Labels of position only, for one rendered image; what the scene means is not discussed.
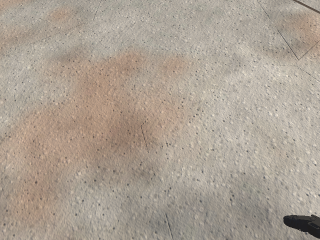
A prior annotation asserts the right robot hand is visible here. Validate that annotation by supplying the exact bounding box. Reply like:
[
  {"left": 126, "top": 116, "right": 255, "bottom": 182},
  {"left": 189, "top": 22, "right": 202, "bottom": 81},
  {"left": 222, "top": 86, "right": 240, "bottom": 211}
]
[{"left": 283, "top": 214, "right": 320, "bottom": 239}]

